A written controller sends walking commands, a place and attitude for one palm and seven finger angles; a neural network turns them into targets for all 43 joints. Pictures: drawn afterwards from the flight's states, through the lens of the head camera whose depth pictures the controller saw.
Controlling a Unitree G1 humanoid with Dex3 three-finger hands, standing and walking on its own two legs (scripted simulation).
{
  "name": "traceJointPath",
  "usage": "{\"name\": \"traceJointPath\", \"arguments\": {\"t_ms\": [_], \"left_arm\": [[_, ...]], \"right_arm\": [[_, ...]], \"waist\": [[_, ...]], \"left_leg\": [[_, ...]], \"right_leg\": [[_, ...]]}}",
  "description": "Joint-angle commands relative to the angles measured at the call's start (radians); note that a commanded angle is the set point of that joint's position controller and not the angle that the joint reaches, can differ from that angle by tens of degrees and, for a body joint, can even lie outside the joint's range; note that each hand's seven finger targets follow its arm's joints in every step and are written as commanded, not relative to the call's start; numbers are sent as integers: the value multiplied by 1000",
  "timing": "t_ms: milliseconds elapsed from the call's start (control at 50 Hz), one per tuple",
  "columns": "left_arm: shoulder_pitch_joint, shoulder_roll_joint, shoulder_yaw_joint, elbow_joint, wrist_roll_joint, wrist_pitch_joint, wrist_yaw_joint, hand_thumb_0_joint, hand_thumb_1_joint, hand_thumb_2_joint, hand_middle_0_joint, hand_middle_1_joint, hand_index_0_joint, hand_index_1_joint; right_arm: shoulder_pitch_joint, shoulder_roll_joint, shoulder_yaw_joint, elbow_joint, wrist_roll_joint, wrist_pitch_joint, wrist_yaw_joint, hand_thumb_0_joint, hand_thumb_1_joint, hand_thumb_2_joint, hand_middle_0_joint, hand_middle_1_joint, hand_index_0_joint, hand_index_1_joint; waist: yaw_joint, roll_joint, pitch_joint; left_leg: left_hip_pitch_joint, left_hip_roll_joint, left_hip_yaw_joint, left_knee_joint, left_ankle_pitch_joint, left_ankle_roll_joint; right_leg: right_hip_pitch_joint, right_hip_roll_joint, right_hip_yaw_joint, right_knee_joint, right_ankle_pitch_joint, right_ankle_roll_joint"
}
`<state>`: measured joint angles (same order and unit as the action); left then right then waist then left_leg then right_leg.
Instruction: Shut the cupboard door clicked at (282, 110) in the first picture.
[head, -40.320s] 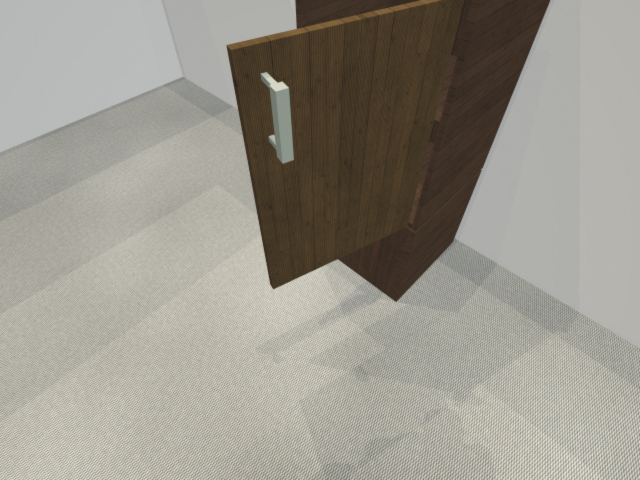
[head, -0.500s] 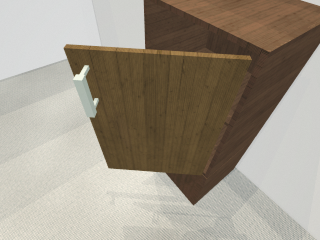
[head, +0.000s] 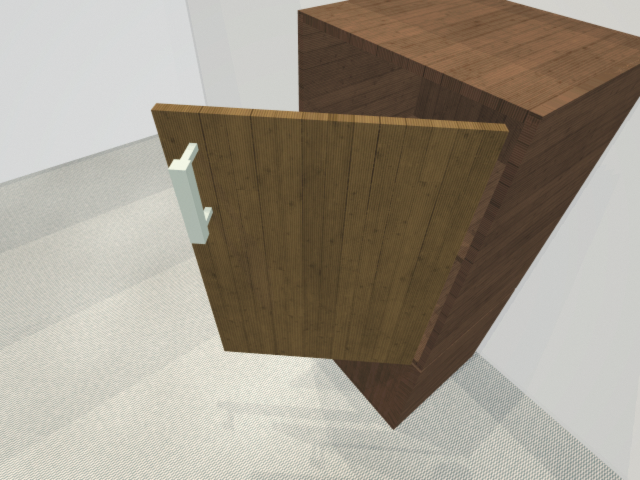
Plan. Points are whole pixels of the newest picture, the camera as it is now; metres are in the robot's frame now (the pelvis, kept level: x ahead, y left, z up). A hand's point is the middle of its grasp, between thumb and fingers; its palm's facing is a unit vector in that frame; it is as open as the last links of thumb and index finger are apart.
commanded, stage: come to a stop and stand still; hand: left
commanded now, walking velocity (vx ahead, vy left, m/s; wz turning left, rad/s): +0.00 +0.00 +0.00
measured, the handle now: (195, 194) +0.43 +0.20 +0.14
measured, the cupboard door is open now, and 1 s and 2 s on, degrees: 48 48 48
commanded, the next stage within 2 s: look again from close up in 0.38 s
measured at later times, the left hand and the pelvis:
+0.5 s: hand out of the picture -0.05 +0.17 -0.18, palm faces +0.01 -0.99 -0.15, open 7.4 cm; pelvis -0.02 +0.02 +0.00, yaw +0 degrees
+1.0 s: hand out of the picture -0.04 +0.18 -0.18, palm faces +0.01 -0.99 -0.14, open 7.4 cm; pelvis -0.02 +0.03 +0.01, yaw +0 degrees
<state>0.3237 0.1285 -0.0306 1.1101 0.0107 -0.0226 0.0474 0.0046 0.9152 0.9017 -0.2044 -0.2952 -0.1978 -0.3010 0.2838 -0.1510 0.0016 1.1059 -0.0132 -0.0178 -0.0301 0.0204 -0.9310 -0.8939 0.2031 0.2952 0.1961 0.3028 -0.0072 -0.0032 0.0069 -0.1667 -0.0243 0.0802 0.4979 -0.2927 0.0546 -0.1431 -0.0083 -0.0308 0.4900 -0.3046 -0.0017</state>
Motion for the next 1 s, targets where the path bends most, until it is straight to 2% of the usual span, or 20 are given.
{"name": "traceJointPath", "arguments": {"t_ms": [0, 120, 180, 380, 480, 560, 660, 760, 800, 980], "left_arm": [[71, 87, 19, -38, 2, -2, 4, 0, 900, 900, -200, -300, -200, -300], [71, 95, 19, -46, 1, 0, 1, 0, 900, 900, -200, -300, -200, -300], [75, 94, 20, -52, 2, 1, 0, 0, 900, 900, -200, -300, -200, -300], [96, 87, 18, -39, 1, -4, 1, 0, 900, 900, -200, -300, -200, -300], [104, 83, 17, -32, 1, -2, 2, 0, 900, 900, -200, -300, -200, -300], [106, 80, 15, -28, 2, -2, 2, 0, 900, 900, -200, -300, -200, -300], [114, 74, 16, -26, 3, 0, 3, 0, 900, 900, -200, -300, -200, -300], [112, 70, 18, -26, 4, 2, 3, 0, 900, 900, -200, -300, -200, -300], [112, 69, 18, -26, 4, 1, 3, 0, 900, 900, -200, -300, -200, -300], [110, 66, 20, -29, 3, 3, 5, 0, 900, 900, -200, -300, -200, -300]], "right_arm": [[50, -84, -8, -40, 4, -13, 2, 0, -900, -900, 200, 300, 200, 300], [54, -96, -8, -42, 5, -18, 3, 0, -900, -900, 200, 300, 200, 300], [56, -97, -9, -41, 6, -17, 4, 0, -900, -900, 200, 300, 200, 300], [70, -89, -9, -13, 9, -18, 6, 0, -900, -900, 200, 300, 200, 300], [71, -85, -7, -2, 10, -19, 5, 0, -900, -900, 200, 300, 200, 300], [73, -80, -6, 3, 11, -18, 4, 0, -900, -900, 200, 300, 200, 300], [73, -79, -8, 3, 10, -19, 3, 0, -900, -900, 200, 300, 200, 300], [73, -78, -9, 5, 11, -20, 1, 0, -900, -900, 200, 300, 200, 300], [73, -79, -9, 5, 11, -21, 2, 0, -900, -900, 200, 300, 200, 300], [77, -76, -10, 11, 10, -21, 0, 0, -900, -900, 200, 300, 200, 300]], "waist": [[5, 15, 140], [8, 13, 93], [11, 1, 102], [9, -14, 89], [10, 10, 95], [10, -6, 108], [11, 20, 94], [11, 16, 100], [11, -3, 95], [10, 2, 100]], "left_leg": [[-96, 113, -153, -167, 66, -10], [-78, 117, -162, -195, 54, -6], [-98, 117, -169, -213, 3, -4], [-73, 116, -161, -213, 42, -5], [-72, 117, -162, -220, 47, -6], [-73, 121, -166, -229, 40, -5], [-60, 125, -169, -241, 43, -6], [-61, 130, -178, -254, 44, -8], [-57, 126, -172, -246, 61, -8], [-45, 131, -177, -259, 76, -10]], "right_leg": [[-82, -81, 92, -105, 80, -47], [-51, -84, 83, -105, 102, -38], [-48, -84, 81, -114, 84, -37], [-51, -94, 83, -127, 113, -32], [-51, -94, 79, -128, 120, -29], [-57, -93, 80, -133, 116, -28], [-52, -93, 74, -128, 126, -23], [-52, -93, 70, -124, 130, -19], [-48, -97, 73, -126, 141, -19], [-55, -93, 76, -122, 136, -16]]}}
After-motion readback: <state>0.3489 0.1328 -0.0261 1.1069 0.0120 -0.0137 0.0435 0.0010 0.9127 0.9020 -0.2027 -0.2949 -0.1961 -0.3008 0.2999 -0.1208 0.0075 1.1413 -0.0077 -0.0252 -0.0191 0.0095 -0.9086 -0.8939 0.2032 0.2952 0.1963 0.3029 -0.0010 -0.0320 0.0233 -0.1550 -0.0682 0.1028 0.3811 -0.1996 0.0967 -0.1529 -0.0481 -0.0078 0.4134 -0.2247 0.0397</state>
